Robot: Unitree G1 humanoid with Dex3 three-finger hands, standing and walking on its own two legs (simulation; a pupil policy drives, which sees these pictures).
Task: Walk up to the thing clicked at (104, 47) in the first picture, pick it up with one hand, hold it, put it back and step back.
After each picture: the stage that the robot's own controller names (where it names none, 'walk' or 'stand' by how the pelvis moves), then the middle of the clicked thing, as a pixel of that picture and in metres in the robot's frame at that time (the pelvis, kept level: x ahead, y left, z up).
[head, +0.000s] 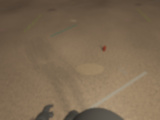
stand; (104, 48) +1.48 -0.23 -0.72
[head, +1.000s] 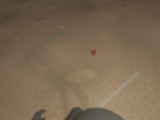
walk; (94, 52) +1.36 +0.12 -0.70
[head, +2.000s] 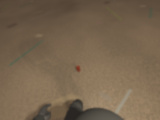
walk; (78, 68) +0.83 +0.30 -0.71
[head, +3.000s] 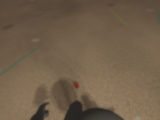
walk; (76, 85) +0.51 +0.25 -0.70
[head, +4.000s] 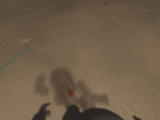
stand; (70, 93) +0.36 +0.25 -0.70
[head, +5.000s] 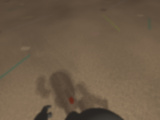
stand; (71, 100) +0.32 +0.25 -0.72
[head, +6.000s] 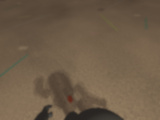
stand; (70, 99) +0.33 +0.26 -0.73
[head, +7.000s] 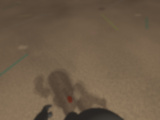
stand; (69, 99) +0.32 +0.26 -0.73
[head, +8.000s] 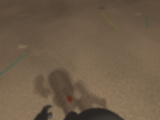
stand; (69, 99) +0.32 +0.26 -0.73
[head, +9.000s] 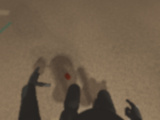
go down; (67, 76) +0.36 +0.25 -0.54
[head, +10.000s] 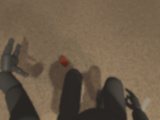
go down; (64, 62) +0.40 +0.29 -0.31
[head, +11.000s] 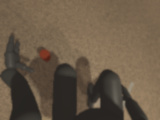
close in; (45, 55) +0.37 +0.32 -0.25
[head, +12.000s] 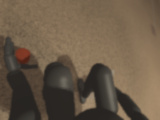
close; (23, 56) +0.37 +0.33 -0.21
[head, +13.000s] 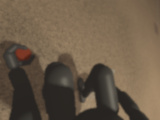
lift; (24, 55) +0.36 +0.33 -0.22
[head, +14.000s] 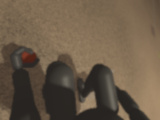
lift; (28, 58) +0.34 +0.31 -0.22
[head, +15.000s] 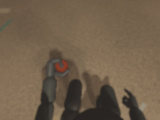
lift; (62, 69) +0.32 +0.21 -0.01
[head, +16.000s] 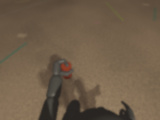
hold; (66, 70) +0.33 +0.19 +0.01
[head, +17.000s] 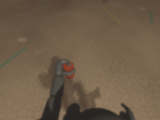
hold; (69, 70) +0.34 +0.18 +0.02
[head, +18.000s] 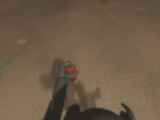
crouch; (72, 73) +0.33 +0.15 +0.00
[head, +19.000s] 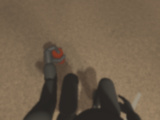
crouch; (59, 56) +0.41 +0.24 -0.09
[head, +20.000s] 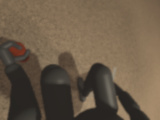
lower; (20, 53) +0.38 +0.33 -0.22
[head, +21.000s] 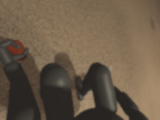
lower; (18, 51) +0.39 +0.33 -0.22
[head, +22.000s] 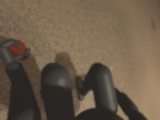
lower; (20, 51) +0.38 +0.33 -0.22
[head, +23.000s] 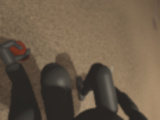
lower; (20, 52) +0.38 +0.33 -0.22
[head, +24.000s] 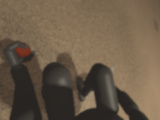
loosen; (24, 53) +0.37 +0.32 -0.22
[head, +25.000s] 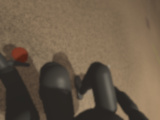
withdraw; (20, 55) +0.37 +0.31 -0.22
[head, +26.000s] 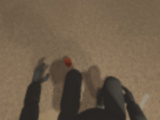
walk; (68, 62) +0.41 +0.26 -0.35
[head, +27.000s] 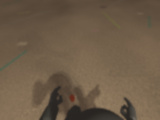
stand; (72, 98) +0.34 +0.20 -0.66
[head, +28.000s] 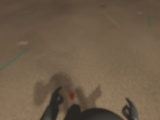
stand; (72, 96) +0.36 +0.22 -0.66
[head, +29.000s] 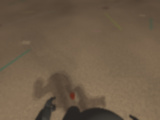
stand; (72, 96) +0.36 +0.21 -0.69
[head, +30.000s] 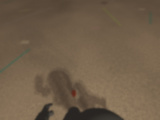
walk; (73, 93) +0.37 +0.21 -0.72
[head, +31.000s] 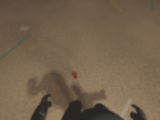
walk; (75, 75) +0.54 +0.22 -0.71
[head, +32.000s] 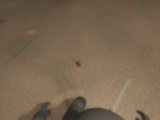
walk; (78, 63) +0.84 +0.30 -0.70
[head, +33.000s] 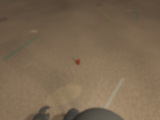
stand; (78, 62) +1.00 +0.26 -0.71
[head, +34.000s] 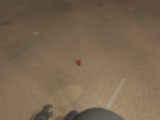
stand; (79, 62) +1.00 +0.25 -0.72
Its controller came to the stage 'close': yes
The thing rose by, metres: 0.72
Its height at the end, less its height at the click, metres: +0.00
